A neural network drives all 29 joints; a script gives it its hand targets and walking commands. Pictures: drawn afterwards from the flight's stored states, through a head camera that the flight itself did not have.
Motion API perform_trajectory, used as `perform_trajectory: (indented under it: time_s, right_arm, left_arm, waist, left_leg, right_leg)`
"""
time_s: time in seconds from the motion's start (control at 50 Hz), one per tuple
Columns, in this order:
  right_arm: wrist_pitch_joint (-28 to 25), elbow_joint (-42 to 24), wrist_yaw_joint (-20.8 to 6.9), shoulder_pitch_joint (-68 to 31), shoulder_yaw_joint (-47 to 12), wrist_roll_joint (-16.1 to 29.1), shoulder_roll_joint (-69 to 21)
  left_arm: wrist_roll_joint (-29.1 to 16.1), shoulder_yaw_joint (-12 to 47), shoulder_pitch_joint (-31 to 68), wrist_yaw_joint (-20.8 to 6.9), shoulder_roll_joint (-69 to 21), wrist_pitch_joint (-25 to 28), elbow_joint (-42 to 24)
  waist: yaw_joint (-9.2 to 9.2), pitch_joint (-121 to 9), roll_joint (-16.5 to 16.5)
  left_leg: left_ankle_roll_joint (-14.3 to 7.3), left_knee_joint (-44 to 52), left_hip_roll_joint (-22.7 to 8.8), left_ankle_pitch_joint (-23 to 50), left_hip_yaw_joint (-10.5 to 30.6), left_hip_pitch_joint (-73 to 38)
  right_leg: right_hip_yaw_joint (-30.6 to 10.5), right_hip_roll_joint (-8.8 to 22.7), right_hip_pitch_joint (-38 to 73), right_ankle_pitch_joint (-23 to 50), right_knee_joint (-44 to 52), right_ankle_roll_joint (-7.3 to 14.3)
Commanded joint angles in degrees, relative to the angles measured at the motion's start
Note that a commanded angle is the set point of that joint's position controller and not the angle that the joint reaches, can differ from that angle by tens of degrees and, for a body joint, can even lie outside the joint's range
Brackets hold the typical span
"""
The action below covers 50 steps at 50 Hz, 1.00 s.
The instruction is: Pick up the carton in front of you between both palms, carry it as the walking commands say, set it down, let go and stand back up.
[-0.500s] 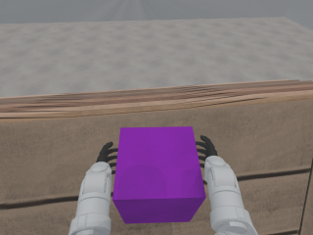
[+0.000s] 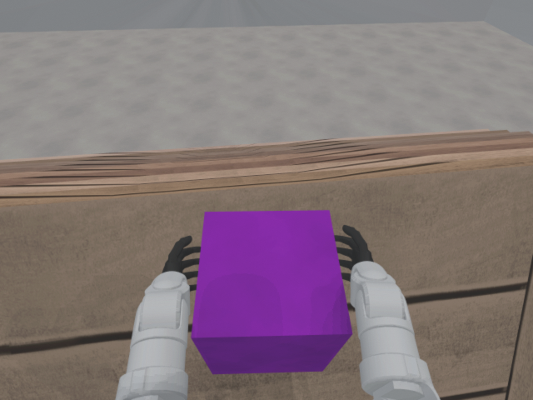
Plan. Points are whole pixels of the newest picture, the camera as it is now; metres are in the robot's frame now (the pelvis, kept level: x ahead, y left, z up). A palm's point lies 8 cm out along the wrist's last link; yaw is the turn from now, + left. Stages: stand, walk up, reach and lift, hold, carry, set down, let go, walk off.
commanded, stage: reach and lift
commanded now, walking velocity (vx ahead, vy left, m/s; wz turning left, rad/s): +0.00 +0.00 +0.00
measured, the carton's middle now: (267, 297) +0.31 +0.00 -0.06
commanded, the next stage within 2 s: hold in 0.30 s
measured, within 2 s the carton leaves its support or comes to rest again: neither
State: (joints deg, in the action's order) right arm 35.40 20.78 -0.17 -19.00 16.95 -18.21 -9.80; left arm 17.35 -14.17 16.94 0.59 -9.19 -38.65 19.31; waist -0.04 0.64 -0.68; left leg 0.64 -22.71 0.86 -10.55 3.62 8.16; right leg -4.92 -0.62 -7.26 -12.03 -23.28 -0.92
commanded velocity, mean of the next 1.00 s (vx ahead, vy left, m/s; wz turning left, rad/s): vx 0.00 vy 0.00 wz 0.00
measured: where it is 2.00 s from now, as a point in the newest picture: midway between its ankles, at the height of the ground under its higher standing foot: outside the picture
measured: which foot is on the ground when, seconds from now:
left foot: down 0.00-1.00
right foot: down 0.00-1.00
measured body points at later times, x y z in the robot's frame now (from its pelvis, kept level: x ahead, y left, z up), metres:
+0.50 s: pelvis +0.01 +0.00 +0.00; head -0.04 +0.00 +0.45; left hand +0.30 +0.14 +0.04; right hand +0.31 -0.16 +0.05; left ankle +0.02 +0.13 -0.74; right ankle +0.01 -0.13 -0.74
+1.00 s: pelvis -0.01 +0.00 +0.00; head -0.05 +0.00 +0.45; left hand +0.30 +0.15 +0.04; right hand +0.30 -0.15 +0.05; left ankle +0.02 +0.13 -0.74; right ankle +0.01 -0.13 -0.74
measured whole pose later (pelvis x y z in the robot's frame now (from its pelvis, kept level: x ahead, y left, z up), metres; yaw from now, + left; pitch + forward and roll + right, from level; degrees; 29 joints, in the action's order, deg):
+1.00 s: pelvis -0.01 +0.00 +0.00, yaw +0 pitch -8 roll +0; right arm 41.8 16.9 -0.3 -19.2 15.9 -18.3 -9.8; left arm 17.5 -13.1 17.1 0.2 -9.2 -45.0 15.5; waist -0.4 1.4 -0.6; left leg 0.6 -21.1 0.9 -9.8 3.8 3.6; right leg -4.8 -0.5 -2.7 -11.3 -21.7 -0.9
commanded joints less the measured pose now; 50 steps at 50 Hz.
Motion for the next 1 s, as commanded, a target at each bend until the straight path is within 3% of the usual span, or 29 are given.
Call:
perform_trajectory:
  time_s: [0.0,0.28,0.38,0.48,0.6,0.8,0.98]
  right_arm:
    - [0.1,0.94,-15.25,-22.83,-30.41,13.78,-54.88]
    - [2.49,-3.56,-14.68,-20.45,-32.77,15.44,-54.87]
    - [4.69,-8.62,-13.99,-18.14,-36.13,17.69,-55.0]
    - [7.05,-7.65,-13.6,-16.9,-33.82,16.35,-52.24]
    - [6.61,-6.6,-14.48,-22.43,-33.44,16.59,-53.84]
    - [5.92,-2.96,-15.29,-26.41,-31.86,15.92,-54.5]
    - [5.88,-2.41,-15.61,-25.76,-31.18,15.54,-53.98]
  left_arm:
    - [-15.27,30.81,30.66,-14.26,-53.92,3.39,-5.54]
    - [-16.75,32.89,28.49,-14.19,-52.69,1.25,-10.05]
    - [-19.12,36.56,26.65,-14.06,-52.25,-0.71,-15.33]
    - [-17.4,33.7,24.84,-13.63,-49.17,-3.07,-14.12]
    - [-17.22,32.96,30.35,-14.51,-50.69,-2.7,-12.79]
    - [-16.89,31.95,34.36,-15.11,-52.59,-2.25,-9.21]
    - [-16.73,31.42,33.41,-14.93,-53.06,-2.37,-8.67]
  waist:
    - [-0.05,-17.28,0.92]
    - [0.08,-15.6,0.41]
    - [-0.42,-17.85,0.26]
    - [-0.2,-10.73,0.04]
    - [-0.14,-10.93,0.22]
    - [-0.42,-12.54,0.41]
    - [-0.37,-12.69,0.77]
  left_leg:
    - [0.22,2.42,4.57,11.63,0.0,-9.29]
    - [0.01,3.33,4.95,12.46,0.09,-10.1]
    - [0.18,3.99,5.11,16.54,0.51,-12.44]
    - [-0.21,5.8,4.86,9.57,0.2,-9.81]
    - [-0.75,4.9,4.69,4.07,-0.22,-8.86]
    - [-0.36,4.57,4.36,1.71,-0.22,-9.02]
    - [0.01,4.98,4.31,4.34,-0.21,-10.15]
  right_leg:
    - [1.28,-5.11,1.85,11.18,3.57,0.66]
    - [0.79,-5.09,4.34,13.9,4.31,0.2]
    - [0.34,-4.97,7.12,19.19,4.99,-0.17]
    - [0.57,-4.62,5.4,11.89,6.8,0.2]
    - [0.94,-4.36,3.67,6.17,6.28,0.41]
    - [1.37,-4.35,2.44,2.87,5.67,0.74]
    - [1.53,-4.54,3.13,5.02,5.98,0.78]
